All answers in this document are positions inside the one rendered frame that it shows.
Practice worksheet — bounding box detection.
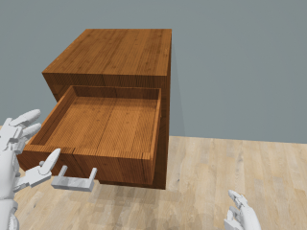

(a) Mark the cabinet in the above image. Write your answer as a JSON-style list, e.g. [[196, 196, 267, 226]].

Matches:
[[41, 29, 172, 190]]

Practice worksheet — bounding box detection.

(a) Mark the left robot forearm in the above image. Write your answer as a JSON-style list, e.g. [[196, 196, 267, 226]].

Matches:
[[0, 199, 20, 230]]

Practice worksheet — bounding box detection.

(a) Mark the drawer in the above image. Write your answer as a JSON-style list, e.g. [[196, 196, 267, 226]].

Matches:
[[16, 85, 161, 185]]

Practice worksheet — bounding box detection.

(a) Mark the handle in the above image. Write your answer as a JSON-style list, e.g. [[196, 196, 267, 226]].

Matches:
[[51, 165, 97, 193]]

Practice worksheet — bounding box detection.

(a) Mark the robot right hand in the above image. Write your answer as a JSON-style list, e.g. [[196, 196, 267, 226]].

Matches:
[[224, 190, 262, 230]]

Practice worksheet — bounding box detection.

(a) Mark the robot left hand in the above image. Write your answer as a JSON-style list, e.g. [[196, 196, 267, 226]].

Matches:
[[0, 109, 61, 200]]

